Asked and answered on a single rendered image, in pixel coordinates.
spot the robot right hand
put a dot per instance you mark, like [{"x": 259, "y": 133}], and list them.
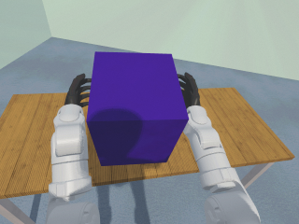
[{"x": 190, "y": 93}]

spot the robot right forearm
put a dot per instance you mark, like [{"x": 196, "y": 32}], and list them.
[{"x": 216, "y": 173}]

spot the carton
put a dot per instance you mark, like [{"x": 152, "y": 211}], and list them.
[{"x": 136, "y": 111}]

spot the table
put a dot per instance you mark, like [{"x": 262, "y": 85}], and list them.
[{"x": 26, "y": 129}]

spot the right robot upper arm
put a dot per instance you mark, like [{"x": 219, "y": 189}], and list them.
[{"x": 233, "y": 207}]

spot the robot left forearm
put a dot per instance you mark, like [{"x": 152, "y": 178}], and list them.
[{"x": 69, "y": 153}]

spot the left robot upper arm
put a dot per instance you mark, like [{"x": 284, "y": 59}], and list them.
[{"x": 75, "y": 213}]

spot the robot left hand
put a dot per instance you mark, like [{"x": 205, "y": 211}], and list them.
[{"x": 74, "y": 95}]

